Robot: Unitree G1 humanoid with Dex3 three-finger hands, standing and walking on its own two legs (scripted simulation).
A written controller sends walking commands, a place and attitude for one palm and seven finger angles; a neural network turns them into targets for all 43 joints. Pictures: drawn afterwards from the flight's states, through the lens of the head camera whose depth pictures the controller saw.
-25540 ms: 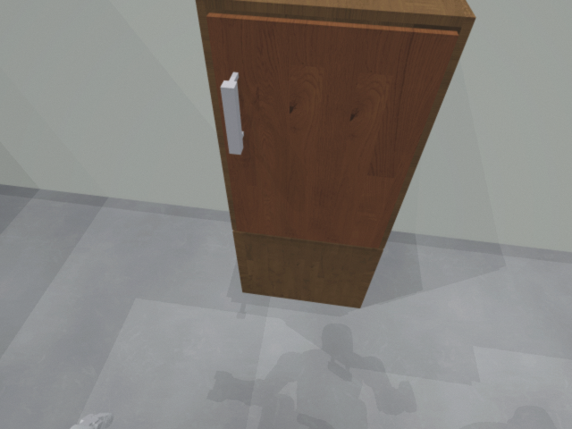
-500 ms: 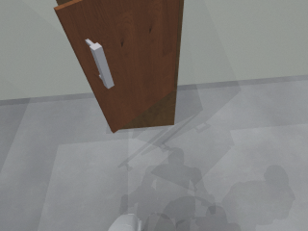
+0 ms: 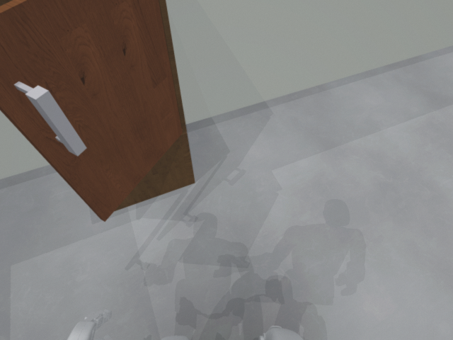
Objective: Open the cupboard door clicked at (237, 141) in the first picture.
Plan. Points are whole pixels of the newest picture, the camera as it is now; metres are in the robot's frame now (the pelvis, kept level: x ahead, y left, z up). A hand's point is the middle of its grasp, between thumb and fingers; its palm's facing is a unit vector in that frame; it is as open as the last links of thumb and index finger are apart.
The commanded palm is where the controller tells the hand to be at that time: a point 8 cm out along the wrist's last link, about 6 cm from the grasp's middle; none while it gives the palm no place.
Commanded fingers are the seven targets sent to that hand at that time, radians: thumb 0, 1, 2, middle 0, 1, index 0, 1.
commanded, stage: walk to a spot facing it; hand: left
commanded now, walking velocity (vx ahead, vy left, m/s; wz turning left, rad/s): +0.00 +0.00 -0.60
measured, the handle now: (51, 120) +0.45 +0.37 +0.09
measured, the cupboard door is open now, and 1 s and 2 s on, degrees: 37 37 37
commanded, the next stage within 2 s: none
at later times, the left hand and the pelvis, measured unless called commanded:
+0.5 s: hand (163, 306) +0.18 +0.15 -0.16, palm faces -0.31 -0.93 -0.21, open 7.4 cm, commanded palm none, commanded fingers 0.00 0.90 0.90 -0.20 -0.30 -0.20 -0.30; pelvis +0.01 -0.01 +0.00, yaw -19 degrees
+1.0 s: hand (193, 287) +0.22 +0.09 -0.16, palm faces -0.54 -0.81 -0.20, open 7.4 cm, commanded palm none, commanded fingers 0.00 0.90 0.90 -0.20 -0.30 -0.20 -0.30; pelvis +0.03 -0.03 +0.00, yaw -37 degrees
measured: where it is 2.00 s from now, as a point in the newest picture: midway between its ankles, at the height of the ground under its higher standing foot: (319, 325)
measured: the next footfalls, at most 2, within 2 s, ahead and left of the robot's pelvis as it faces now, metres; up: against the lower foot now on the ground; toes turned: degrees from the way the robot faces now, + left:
right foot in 0.04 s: +0.05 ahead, -0.13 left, +0.00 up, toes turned -3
left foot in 0.28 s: +0.09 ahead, +0.13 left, +0.00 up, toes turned -10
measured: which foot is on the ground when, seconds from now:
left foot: down 0.00-0.02, up 0.04-0.26, down 0.28-0.54, up 0.56-0.84, down 0.86-1.00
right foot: up 0.00-0.02, down 0.04-0.28, up 0.30-0.52, down 0.54-0.84, up 0.86-1.00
